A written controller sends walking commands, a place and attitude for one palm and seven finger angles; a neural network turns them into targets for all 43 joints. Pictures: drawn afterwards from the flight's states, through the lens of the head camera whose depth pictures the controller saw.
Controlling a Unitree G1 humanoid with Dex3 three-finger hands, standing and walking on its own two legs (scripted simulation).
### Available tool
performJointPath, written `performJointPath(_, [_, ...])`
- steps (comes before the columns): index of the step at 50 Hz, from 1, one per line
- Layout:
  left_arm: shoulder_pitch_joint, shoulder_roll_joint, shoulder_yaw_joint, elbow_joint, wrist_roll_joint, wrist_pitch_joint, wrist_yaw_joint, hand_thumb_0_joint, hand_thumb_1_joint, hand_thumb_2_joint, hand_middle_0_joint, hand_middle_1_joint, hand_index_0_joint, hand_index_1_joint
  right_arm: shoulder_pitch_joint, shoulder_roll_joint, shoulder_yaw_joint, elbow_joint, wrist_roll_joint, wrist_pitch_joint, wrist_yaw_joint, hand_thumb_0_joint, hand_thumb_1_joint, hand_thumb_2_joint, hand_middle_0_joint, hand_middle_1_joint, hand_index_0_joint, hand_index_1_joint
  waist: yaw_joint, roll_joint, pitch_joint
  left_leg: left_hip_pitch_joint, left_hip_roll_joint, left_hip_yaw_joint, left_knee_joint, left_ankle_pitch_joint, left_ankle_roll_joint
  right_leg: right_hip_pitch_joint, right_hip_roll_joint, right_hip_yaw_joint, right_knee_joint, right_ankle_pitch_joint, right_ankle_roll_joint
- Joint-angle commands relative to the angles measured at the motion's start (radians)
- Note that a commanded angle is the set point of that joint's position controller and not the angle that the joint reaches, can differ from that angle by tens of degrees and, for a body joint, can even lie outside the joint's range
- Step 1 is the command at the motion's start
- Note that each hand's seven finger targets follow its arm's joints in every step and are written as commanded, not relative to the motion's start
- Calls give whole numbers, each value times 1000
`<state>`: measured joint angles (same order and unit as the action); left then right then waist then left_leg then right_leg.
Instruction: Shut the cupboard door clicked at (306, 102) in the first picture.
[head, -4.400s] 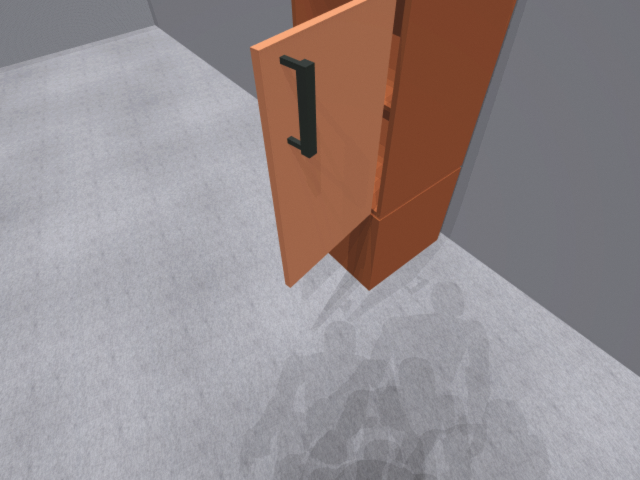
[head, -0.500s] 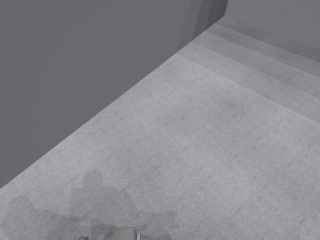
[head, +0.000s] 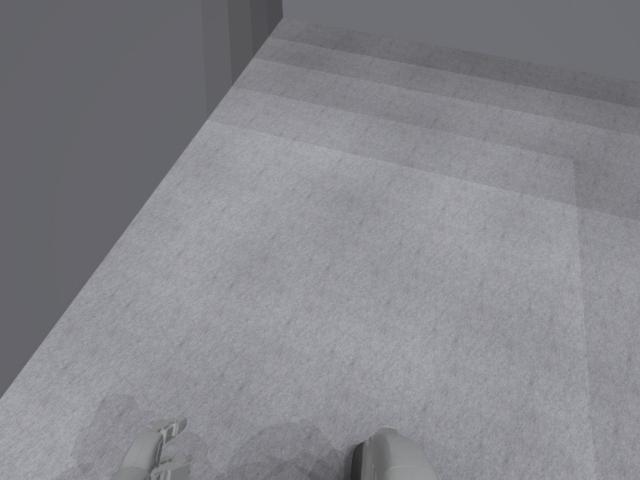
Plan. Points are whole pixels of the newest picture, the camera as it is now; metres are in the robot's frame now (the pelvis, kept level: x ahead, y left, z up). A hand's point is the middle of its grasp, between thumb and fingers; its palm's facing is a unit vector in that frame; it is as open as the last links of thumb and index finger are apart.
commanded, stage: walk around to get in front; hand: left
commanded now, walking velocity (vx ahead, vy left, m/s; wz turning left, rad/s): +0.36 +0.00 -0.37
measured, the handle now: out of the picture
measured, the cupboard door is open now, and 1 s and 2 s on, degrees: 100 100 100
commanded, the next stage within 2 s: walk to a spot facing it in 0.70 s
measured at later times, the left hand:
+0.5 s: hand (222, 397) +0.25 +0.15 -0.17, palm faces -0.03 -0.98 -0.20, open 7.3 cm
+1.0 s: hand (291, 201) +0.63 +0.06 -0.16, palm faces -0.27 -0.94 -0.23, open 7.3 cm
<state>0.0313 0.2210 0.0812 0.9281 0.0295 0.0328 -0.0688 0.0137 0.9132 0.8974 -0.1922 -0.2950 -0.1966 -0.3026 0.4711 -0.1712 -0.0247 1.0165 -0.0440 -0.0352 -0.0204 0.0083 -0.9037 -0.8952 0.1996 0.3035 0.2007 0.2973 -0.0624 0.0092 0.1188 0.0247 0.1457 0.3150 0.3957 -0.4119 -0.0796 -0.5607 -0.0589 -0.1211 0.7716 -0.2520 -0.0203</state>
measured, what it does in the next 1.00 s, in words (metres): walks ahead: right foot, then left foot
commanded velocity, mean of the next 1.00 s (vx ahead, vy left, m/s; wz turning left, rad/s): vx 0.27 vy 0.00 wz -0.07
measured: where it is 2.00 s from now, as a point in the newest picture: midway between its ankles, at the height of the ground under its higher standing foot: (363, 335)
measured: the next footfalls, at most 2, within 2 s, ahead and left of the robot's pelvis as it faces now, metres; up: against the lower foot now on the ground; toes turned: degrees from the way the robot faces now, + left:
right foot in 0.06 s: +0.15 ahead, -0.11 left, +0.00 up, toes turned -8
left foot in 0.54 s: +0.42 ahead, +0.05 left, +0.00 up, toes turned -1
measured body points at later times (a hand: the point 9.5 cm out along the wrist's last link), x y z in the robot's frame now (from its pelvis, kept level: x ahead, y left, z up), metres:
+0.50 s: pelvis +0.25 -0.04 +0.00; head +0.28 -0.03 +0.45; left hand +0.25 +0.21 -0.15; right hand +0.36 -0.28 -0.13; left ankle +0.37 +0.06 -0.72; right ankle +0.11 -0.11 -0.73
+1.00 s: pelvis +0.47 -0.10 -0.01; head +0.51 -0.12 +0.44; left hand +0.64 +0.11 -0.15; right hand +0.29 -0.27 -0.15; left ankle +0.38 +0.05 -0.72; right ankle +0.51 -0.22 -0.73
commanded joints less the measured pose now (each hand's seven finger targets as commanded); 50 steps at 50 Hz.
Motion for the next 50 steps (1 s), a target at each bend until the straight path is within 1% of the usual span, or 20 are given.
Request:
performJointPath(1, [262,91,20,-6,1,-66,17,0,900,900,-200,-300,-200,-300,-48,-203,-37,-57,20,-22,4,0,-900,-900,200,300,200,300,193,84,-222,-186,161,-15,366,926,84,588,92,-52,-200,35,-83])
performJointPath(2, [431,216,57,40,3,-76,35,0,900,900,-200,-300,-200,-300,-62,-144,-26,-89,44,-24,16,0,-900,-900,200,300,200,300,263,-152,-351,-507,47,-10,700,363,39,916,-172,294,-274,-12,-168])
performJointPath(3, [462,293,66,58,-25,-75,48,0,900,900,-200,-300,-200,-300,-113,-109,-27,-131,51,-23,8,0,-900,-900,200,300,200,300,241,-249,-372,-747,-68,-130,1011,-232,10,968,-396,686,-414,170,-262])
performJointPath(4, [388,286,61,37,-33,-68,59,0,900,900,-200,-300,-200,-300,-168,-127,-35,-137,43,-17,8,0,-900,-900,200,300,200,300,213,-141,-267,-780,-11,-274,1068,-129,25,782,-390,638,-468,62,-259])
performJointPath(6, [220,158,23,-6,-24,-74,68,0,900,900,-200,-300,-200,-300,-188,-118,-41,-104,25,-7,7,0,-900,-900,200,300,200,300,115,-106,-130,-701,57,-311,964,49,22,487,-292,447,-515,39,-186])
performJointPath(9, [128,99,4,-15,-10,-93,68,0,900,900,-200,-300,-200,-300,-88,-76,-35,-50,13,27,16,0,-900,-900,200,300,200,300,14,-114,-101,-560,39,-277,753,121,5,308,-179,246,-563,112,-148])
performJointPath(21, [335,97,-8,110,-15,-124,73,0,900,900,-200,-300,-200,-300,-434,-67,-34,-146,22,-7,47,0,-900,-900,200,300,200,300,98,-114,-62,-617,-60,-224,287,188,37,625,-176,252,-482,576,-152])
performJointPath(23, [332,104,-9,122,-16,-123,77,0,900,900,-200,-300,-200,-300,-401,-80,-35,-128,19,-14,41,0,-900,-900,200,300,200,300,61,-113,-71,-475,-110,-182,207,180,58,597,-160,230,-398,733,-132])
performJointPath(25, [301,101,-9,115,-20,-123,79,0,900,900,-200,-300,-200,-300,-188,-123,-49,-55,10,-22,25,0,-900,-900,200,300,200,300,-39,-67,-154,-107,-119,-191,96,284,98,422,-105,191,-145,745,-82])
performJointPath(26, [312,68,-11,88,-29,-122,72,0,900,900,-200,-300,-200,-300,-34,-224,-73,-22,-7,-29,14,0,-900,-900,200,300,200,300,-95,95,-262,143,106,-474,76,313,193,188,-4,129,114,433,-36])
performJointPath(27, [328,33,-21,64,-33,-128,61,0,900,900,-200,-300,-200,-300,59,-296,-86,-5,-8,-23,11,0,-900,-900,200,300,200,300,-90,256,-338,268,354,-757,-37,378,319,-1,101,75,459,-249,-21])
performJointPath(28, [273,59,-14,60,-19,-123,68,0,900,900,-200,-300,-200,-300,5,-262,-77,-12,9,-17,7,0,-900,-900,200,300,200,300,-70,173,-291,136,358,-759,-98,237,309,-46,50,159,586,-260,-33])
performJointPath(31, [227,12,-10,71,-1,-92,43,0,900,900,-200,-300,-200,-300,-147,-130,-43,-50,10,-37,3,0,-900,-900,200,300,200,300,18,87,-50,-200,255,-530,-219,74,211,-67,-49,166,562,-60,-6])
performJointPath(36, [262,-48,-7,73,4,-49,34,0,900,900,-200,-300,-200,-300,-124,-105,-41,-19,18,-48,1,0,-900,-900,200,300,200,300,69,111,-66,-219,162,-235,-238,274,174,-25,-65,110,333,61,23])
performJointPath(43, [103,-55,-26,40,-1,-64,40,0,900,900,-200,-300,-200,-300,12,-95,-20,50,10,-32,0,0,-900,-900,200,300,200,300,22,100,-36,-148,142,-160,-123,665,185,92,-17,9,-85,124,14])
performJointPath(46, [213,-9,-29,80,-2,-81,52,0,900,900,-200,-300,-200,-300,2,-108,-14,72,23,-19,-1,0,-900,-900,200,300,200,300,89,89,-116,-182,95,-178,55,760,146,374,33,-37,-241,199,7])
performJointPath(47, [306,46,-17,112,-3,-93,62,0,900,900,-200,-300,-200,-300,-8,-95,-12,72,32,-19,2,0,-900,-900,200,300,200,300,132,38,-183,-288,58,-171,170,662,111,579,-30,25,-249,370,-7])
performJointPath(48, [409,138,3,145,0,-104,77,0,900,900,-200,-300,-200,-300,14,-61,-11,64,42,-18,8,0,-900,-900,200,300,200,300,163,-117,-270,-482,-42,-115,386,329,63,798,-262,230,-237,635,-82])
performJointPath(49, [450,205,12,151,-15,-102,79,0,900,900,-200,-300,-200,-300,43,-50,-17,48,49,-1,1,0,-900,-900,200,300,200,300,157,-225,-328,-531,-104,-159,668,-265,36,822,-464,339,-322,802,-198])
performJointPath(50, [395,173,6,132,-22,-94,91,0,900,900,-200,-300,-200,-300,-35,-45,-20,28,51,16,-6,0,-900,-900,200,300,200,300,162,-227,-300,-565,-68,-257,784,-283,37,717,-468,330,-355,817,-216])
